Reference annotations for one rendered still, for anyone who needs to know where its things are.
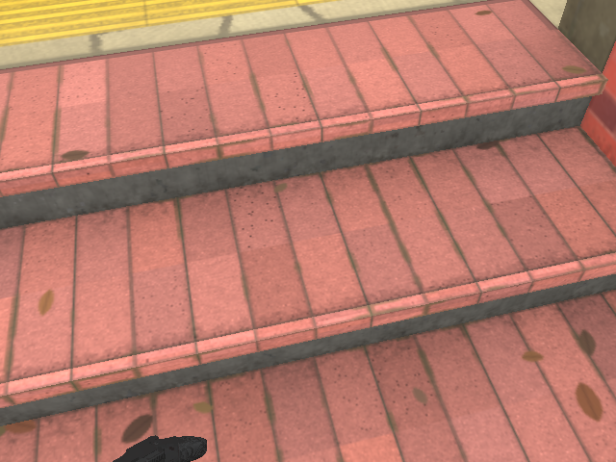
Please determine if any robot left hand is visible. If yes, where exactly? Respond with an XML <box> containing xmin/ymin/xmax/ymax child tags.
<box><xmin>113</xmin><ymin>435</ymin><xmax>207</xmax><ymax>462</ymax></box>

